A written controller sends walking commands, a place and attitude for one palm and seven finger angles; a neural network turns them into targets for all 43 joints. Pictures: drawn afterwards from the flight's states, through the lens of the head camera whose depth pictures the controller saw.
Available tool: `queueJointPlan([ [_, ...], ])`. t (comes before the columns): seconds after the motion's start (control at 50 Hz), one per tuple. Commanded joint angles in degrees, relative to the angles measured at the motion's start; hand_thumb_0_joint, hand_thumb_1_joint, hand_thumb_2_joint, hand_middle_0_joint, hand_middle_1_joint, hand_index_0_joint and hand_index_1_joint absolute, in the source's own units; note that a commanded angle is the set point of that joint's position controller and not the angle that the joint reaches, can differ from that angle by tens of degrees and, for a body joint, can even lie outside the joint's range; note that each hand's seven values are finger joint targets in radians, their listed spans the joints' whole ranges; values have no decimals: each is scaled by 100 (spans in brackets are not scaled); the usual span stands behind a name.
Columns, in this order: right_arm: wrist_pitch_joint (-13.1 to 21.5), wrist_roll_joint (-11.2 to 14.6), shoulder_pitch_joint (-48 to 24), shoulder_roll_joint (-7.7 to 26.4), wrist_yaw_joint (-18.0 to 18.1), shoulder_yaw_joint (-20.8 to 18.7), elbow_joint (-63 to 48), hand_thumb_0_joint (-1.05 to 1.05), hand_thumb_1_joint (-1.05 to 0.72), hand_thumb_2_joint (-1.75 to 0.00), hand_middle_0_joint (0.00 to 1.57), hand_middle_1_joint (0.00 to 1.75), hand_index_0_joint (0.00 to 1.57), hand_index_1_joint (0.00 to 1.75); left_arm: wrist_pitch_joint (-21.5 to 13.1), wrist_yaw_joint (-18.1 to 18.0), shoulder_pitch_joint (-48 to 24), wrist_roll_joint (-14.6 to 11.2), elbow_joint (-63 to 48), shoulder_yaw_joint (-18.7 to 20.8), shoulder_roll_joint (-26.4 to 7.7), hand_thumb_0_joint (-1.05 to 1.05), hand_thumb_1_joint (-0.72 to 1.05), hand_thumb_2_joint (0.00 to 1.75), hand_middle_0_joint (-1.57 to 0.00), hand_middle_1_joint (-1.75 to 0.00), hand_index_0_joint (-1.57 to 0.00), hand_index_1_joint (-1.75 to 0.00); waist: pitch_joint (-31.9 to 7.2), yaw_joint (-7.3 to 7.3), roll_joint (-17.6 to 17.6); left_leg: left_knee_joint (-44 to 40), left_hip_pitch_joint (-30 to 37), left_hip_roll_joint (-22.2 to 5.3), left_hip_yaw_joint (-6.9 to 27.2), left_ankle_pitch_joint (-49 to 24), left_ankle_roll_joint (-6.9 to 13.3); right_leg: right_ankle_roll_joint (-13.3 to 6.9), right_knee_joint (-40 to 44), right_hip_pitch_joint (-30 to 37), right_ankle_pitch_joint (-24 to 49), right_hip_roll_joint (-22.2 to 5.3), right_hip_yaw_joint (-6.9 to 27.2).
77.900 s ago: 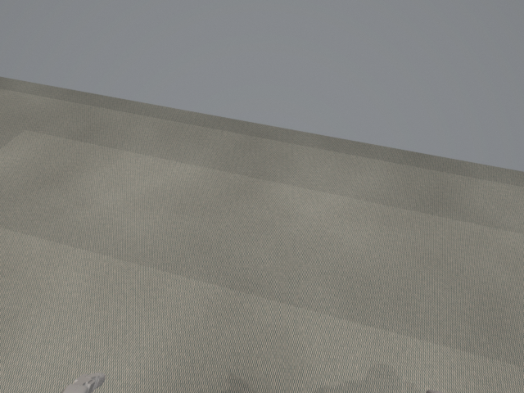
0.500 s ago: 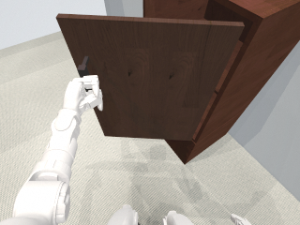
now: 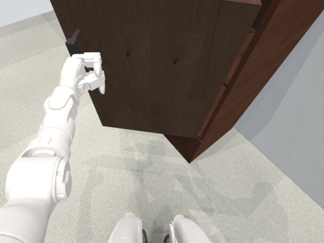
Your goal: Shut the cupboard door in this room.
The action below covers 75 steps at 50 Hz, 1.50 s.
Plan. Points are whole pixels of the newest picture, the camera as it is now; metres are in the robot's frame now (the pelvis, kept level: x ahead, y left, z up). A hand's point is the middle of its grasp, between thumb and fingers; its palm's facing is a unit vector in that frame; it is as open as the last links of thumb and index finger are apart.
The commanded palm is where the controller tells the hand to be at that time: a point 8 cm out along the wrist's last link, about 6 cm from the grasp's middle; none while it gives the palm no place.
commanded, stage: push the door shut along its arc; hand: left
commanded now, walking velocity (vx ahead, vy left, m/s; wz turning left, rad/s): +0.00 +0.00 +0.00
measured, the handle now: (82, 58) +0.57 +0.17 +0.09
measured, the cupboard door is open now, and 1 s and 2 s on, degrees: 44 33 27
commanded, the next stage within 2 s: pull the fist back off the door in 1.04 s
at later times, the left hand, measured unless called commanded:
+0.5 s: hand (116, 59) +0.56 +0.09 +0.09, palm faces -0.34 -0.94 +0.01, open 3.1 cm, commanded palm +0.56 +0.12 +0.09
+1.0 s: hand (125, 52) +0.58 +0.06 +0.10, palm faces -0.42 -0.91 +0.00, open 3.4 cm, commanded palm +0.61 +0.07 +0.09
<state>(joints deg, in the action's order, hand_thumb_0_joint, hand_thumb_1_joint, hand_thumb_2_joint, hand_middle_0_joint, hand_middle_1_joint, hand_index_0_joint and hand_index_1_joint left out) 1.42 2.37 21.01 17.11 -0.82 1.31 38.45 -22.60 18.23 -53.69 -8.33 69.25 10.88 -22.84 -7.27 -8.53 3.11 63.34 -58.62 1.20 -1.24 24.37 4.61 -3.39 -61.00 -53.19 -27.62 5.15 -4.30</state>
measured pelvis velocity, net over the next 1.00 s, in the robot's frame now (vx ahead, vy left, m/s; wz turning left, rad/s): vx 0.02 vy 0.00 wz -0.02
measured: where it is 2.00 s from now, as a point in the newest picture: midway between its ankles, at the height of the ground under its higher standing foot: outside the picture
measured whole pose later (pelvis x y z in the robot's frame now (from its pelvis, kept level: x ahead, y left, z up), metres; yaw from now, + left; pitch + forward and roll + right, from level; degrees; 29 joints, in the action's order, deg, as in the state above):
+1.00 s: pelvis +0.02 +0.00 -0.03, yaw -1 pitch +28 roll -5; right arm 4.2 -0.5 21.5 16.7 0.3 2.1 41.5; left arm -12.3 24.0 -76.9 -4.7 77.7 8.4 -28.8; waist -7.7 -13.9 3.7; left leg 70.6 -71.0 0.5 -0.1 28.0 4.7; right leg -3.7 -66.7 -64.6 -30.8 5.9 -5.8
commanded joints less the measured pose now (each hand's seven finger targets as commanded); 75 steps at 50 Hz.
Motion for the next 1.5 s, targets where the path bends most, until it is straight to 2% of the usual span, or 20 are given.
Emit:
queueJointPlan([
  [0.0,149,-26,793,987,58,-351,-377,0,-90,-90,20,30,20,30,-341,137,-3205,-68,-1163,198,-1014,0,90,90,-130,-150,-130,-150,-2683,-305,302,-611,2635,-273,924,-1324,-191,105,784,25,1237,-200,503],
  [0.06,130,-20,852,1024,52,-332,-331,0,-90,-90,20,30,20,30,-215,163,-3350,-16,-807,259,-1152,0,90,90,-130,-150,-130,-150,-2338,-433,155,-560,2303,-306,923,-974,-165,127,836,-179,932,-183,523],
  [0.12,145,-49,950,1048,47,-317,-335,0,-90,-90,20,30,20,30,-203,155,-3664,56,-843,349,-1331,0,90,90,-130,-150,-130,-150,-2524,-448,374,-503,2349,-314,975,-1057,-171,107,732,-309,926,-177,497],
  [0.2,172,-78,1034,1061,22,-351,-276,0,-90,-90,20,30,20,30,-169,249,-3901,121,-861,111,-1095,0,90,90,-130,-150,-130,-150,-2786,-543,641,-409,2776,-368,1114,-1294,-204,101,635,-733,1002,-164,423],
  [0.24,142,-82,1110,1098,38,-337,-244,0,-90,-90,20,30,20,30,-63,268,-3952,153,-649,264,-1335,0,90,90,-130,-150,-130,-150,-2697,-603,486,-372,2586,-378,1099,-1233,-187,106,644,-715,967,-145,427],
  [0.26,139,-75,1118,1080,40,-329,-243,0,-90,-90,20,30,20,30,9,290,-4048,156,-579,128,-1197,0,90,90,-130,-150,-130,-150,-2610,-671,408,-353,2461,-363,1067,-1156,-163,117,665,-703,934,-139,435],
  [0.48,176,-159,1361,1083,62,-291,-245,0,-90,-90,20,30,20,30,169,392,-4535,302,-616,655,-1949,0,90,90,-130,-150,-130,-150,-3184,-627,717,-20,2335,-312,948,-1878,-132,100,409,-522,1440,-75,435],
  [0.6,118,-175,1414,1098,64,-352,-188,0,-90,-90,20,30,20,30,304,554,-4590,374,-672,346,-1611,0,90,90,-130,-150,-130,-150,-3251,-707,888,25,2803,-375,1029,-2267,-183,111,377,-905,1573,-56,355],
  [0.62,100,-187,1389,1083,59,-352,-169,0,-90,-90,20,30,20,30,382,575,-4638,367,-648,84,-1301,0,90,90,-130,-150,-130,-150,-3148,-777,894,0,2914,-377,1060,-2247,-178,104,417,-1037,1500,-40,318],
  [0.74,143,-223,1449,1102,147,-358,44,0,-90,-90,20,30,20,30,593,612,-5135,227,-551,-11,-1110,0,90,90,-130,-150,-130,-150,-2992,-979,633,84,2841,-367,1036,-2169,-114,140,455,-1193,1449,-36,283],
  [0.84,265,-267,1377,1078,181,-350,179,0,-90,-90,20,30,20,30,587,651,-5505,205,-602,-255,-775,0,90,90,-130,-150,-130,-150,-3140,-1046,936,193,3069,-354,1081,-2281,-112,118,346,-1542,1337,-38,246],
  [0.96,331,-305,1400,1085,221,-317,289,0,-90,-90,20,30,20,30,722,665,-5801,277,-401,-163,-949,0,90,90,-130,-150,-130,-150,-3167,-1141,789,365,2689,-313,990,-2230,-67,125,225,-1472,1361,-12,228],
  [1.12,416,-341,1393,1063,212,-336,406,0,-90,-90,20,30,20,30,814,678,-6239,432,-522,-364,-759,0,90,90,-130,-150,-130,-150,-3570,-1205,1251,540,3038,-317,1057,-2602,-74,105,23,-1854,1394,28,186],
  [1.14,418,-374,1808,877,90,-272,115,0,-90,-90,20,30,20,30,948,-480,-6208,-7,-539,881,-1090,0,90,90,-130,-150,-130,-150,-3565,-1010,1251,416,2646,-432,1164,-2431,-204,67,114,-1482,1546,-54,306],
  [1.22,282,-588,1946,867,-301,-327,-39,0,-90,-90,20,30,20,30,895,-2101,-5471,394,-321,908,-599,0,90,90,-130,-150,-130,-150,-3529,-962,712,269,2225,-417,1154,-2217,-263,190,131,-1133,1526,-98,316],
  [1.26,257,-736,1970,805,-486,-354,-134,0,-90,-90,20,30,20,30,498,-2854,-5354,867,-779,877,-526,0,90,90,-130,-150,-130,-150,-3702,-835,892,313,2216,-399,1058,-2348,-287,203,100,-1023,1693,-111,335],
  [1.3,191,-789,2047,839,-632,-420,-40,0,-90,-90,20,30,20,30,126,-3104,-5306,1420,-875,606,-601,0,90,90,-130,-150,-130,-150,-3733,-906,944,360,2340,-421,1066,-2533,-298,215,100,-1108,1792,-100,335],
  [1.34,87,-770,2111,857,-700,-492,-48,0,-90,-90,20,30,20,30,-91,-3037,-5253,1617,-1105,442,-661,0,90,90,-130,-150,-130,-150,-3883,-902,888,248,2386,-360,969,-2477,-277,219,228,-656,1993,-85,382],
  [1.38,15,-700,2125,884,-675,-503,-69,0,-90,-90,20,30,20,30,-105,-2777,-5233,1487,-1056,476,-771,0,90,90,-130,-150,-130,-150,-3951,-909,795,98,2334,-291,902,-2376,-237,226,354,-184,2206,-70,435],
  [1.48,-133,-507,2035,821,-516,-399,-246,0,-90,-90,20,30,20,30,156,-2402,-4554,952,-759,1112,-1310,0,90,90,-130,-150,-130,-150,-3575,-613,322,-244,1446,-170,567,-1742,-169,293,752,1160,2510,-136,744],
])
